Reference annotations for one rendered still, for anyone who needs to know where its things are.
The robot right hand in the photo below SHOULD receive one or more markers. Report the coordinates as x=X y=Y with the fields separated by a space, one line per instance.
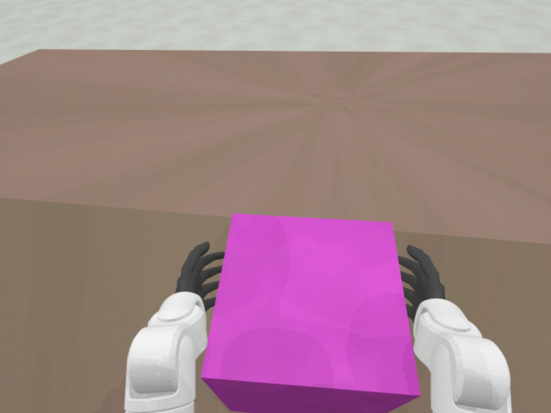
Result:
x=426 y=284

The robot left hand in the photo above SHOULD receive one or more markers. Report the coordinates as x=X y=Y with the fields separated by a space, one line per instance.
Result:
x=192 y=277

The carton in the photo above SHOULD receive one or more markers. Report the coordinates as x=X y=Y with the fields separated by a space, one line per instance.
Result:
x=310 y=317

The robot right forearm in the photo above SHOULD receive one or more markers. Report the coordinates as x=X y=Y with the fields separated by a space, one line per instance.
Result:
x=468 y=373

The robot left forearm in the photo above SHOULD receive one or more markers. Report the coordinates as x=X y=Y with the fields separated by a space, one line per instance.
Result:
x=161 y=360

